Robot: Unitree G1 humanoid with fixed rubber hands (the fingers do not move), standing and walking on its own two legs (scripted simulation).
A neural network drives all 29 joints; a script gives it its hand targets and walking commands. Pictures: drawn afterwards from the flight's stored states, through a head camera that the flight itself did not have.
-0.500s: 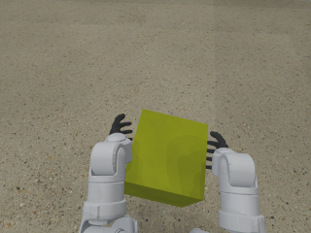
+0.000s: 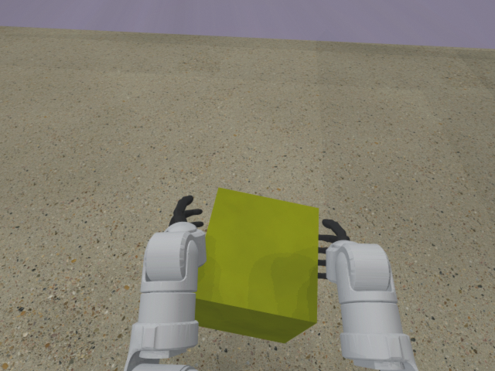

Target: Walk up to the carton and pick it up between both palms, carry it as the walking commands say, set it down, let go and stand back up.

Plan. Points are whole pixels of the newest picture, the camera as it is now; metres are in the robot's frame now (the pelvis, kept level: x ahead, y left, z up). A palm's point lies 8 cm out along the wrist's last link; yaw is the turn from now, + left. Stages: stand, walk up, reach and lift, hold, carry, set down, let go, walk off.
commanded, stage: carry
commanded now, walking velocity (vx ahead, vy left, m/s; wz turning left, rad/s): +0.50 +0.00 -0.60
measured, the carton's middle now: (252, 268) +0.31 +0.02 -0.01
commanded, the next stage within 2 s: none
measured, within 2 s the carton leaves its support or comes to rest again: neither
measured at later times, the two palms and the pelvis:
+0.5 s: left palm (271, 209) +0.34 +0.00 +0.12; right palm (435, 285) +0.24 -0.23 +0.08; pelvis +0.00 -0.02 +0.02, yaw -14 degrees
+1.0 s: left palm (338, 156) +0.50 -0.14 +0.09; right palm (475, 222) +0.36 -0.35 +0.07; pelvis +0.16 -0.09 +0.01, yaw -32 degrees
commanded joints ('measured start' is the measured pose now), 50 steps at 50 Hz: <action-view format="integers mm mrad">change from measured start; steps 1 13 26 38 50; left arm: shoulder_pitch -732 -481 -446 -627 -441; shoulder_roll -1052 -1059 -1043 -1085 -1115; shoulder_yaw -631 -593 -555 -631 -631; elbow -66 -29 -75 -134 -113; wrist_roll -490 -474 -418 -493 -475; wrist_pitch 33 60 54 87 105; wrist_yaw -465 -477 -464 -471 -458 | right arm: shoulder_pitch -944 -779 -762 -775 -678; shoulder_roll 979 1022 1044 1038 995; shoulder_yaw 567 595 624 558 588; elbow -370 -377 -398 -406 -446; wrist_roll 527 474 536 501 475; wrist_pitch -105 -61 -31 -51 -29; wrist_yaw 280 298 310 305 296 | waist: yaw -67 8 -14 -59 -15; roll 253 -236 -144 145 178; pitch -370 -388 -438 -346 -435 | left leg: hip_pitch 164 -228 -175 589 317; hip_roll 224 46 1 383 184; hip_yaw -280 140 -41 -210 196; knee -392 105 -7 -430 145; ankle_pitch -374 -227 25 239 655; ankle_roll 84 -105 -107 85 -70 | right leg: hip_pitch -32 502 541 -285 461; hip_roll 72 -293 -165 -36 15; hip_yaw -113 483 319 -6 -151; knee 293 -349 -261 280 -183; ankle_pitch -371 -714 -242 -246 160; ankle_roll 74 -182 -195 -9 -96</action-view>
